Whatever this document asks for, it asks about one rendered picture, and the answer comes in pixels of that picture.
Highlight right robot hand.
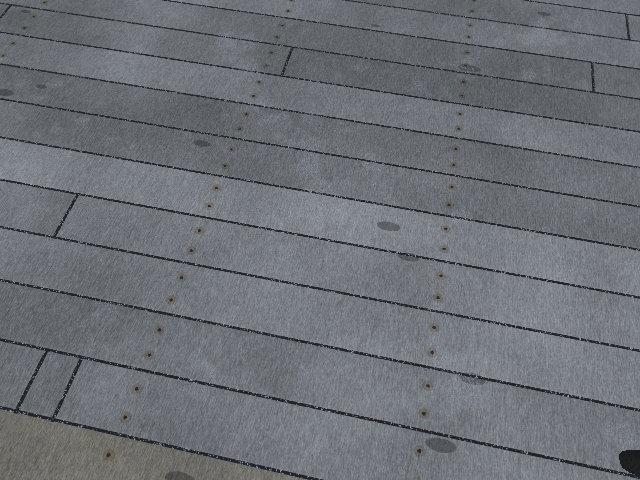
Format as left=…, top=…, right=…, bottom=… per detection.
left=619, top=450, right=640, bottom=476

